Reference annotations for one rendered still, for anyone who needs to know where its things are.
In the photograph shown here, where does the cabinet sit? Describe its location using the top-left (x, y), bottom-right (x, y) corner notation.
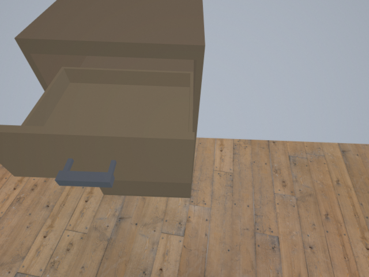
top-left (15, 0), bottom-right (205, 198)

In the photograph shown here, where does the handle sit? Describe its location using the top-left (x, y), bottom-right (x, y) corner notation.
top-left (55, 158), bottom-right (116, 188)

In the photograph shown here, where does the drawer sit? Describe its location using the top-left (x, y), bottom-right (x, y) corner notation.
top-left (0, 67), bottom-right (195, 183)

